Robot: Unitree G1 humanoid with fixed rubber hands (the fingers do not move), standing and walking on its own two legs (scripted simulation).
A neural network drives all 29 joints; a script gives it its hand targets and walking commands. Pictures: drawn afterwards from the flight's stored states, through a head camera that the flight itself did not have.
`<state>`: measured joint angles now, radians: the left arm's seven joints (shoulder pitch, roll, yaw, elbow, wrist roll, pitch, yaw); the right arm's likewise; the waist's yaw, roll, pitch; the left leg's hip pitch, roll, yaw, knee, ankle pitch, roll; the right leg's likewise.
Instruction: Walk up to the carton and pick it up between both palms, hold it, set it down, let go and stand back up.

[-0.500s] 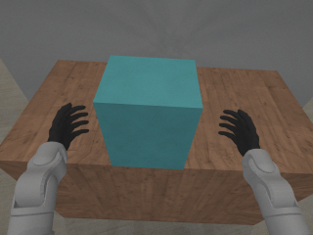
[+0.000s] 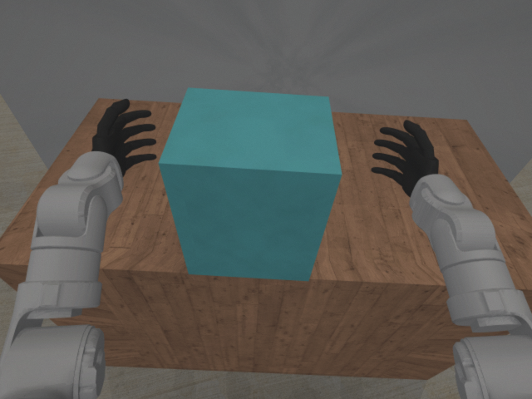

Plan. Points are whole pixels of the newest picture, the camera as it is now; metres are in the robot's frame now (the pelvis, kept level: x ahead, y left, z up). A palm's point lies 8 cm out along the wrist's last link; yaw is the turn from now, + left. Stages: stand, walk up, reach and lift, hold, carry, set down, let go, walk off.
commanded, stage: reach and lift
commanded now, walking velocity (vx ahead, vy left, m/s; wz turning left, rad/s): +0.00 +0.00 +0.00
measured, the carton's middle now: (253, 192) +0.45 +0.02 +0.06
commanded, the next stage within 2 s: none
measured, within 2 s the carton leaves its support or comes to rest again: neither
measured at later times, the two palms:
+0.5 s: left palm (116, 113) +0.44 +0.21 +0.22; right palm (417, 127) +0.45 -0.21 +0.21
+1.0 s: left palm (139, 169) +0.44 +0.20 +0.12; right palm (377, 178) +0.44 -0.18 +0.11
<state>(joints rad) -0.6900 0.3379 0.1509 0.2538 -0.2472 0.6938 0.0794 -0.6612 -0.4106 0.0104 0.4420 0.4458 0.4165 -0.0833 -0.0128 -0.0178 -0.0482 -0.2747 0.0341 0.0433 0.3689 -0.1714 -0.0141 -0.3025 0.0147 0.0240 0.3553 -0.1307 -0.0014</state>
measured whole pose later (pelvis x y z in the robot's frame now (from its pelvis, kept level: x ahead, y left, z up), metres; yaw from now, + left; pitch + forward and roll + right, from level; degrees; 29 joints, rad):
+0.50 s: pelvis +0.01 +0.00 +0.00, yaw +0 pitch +8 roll -1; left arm -1.01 0.38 0.05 0.66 -0.28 0.61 0.09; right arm -1.00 -0.45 0.04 0.84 0.47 0.39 -0.04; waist -0.01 -0.01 -0.11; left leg -0.34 0.04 0.03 0.39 -0.18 -0.01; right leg -0.34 0.02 0.01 0.33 -0.12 0.00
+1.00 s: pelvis +0.00 +0.00 -0.01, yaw +1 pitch +13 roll -1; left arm -0.89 0.26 0.02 0.87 -0.23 0.22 0.11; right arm -0.85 -0.29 -0.04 0.91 0.27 0.12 -0.07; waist 0.01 0.01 -0.13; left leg -0.49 0.04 0.01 0.46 -0.19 -0.02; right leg -0.48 0.02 0.00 0.38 -0.13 0.00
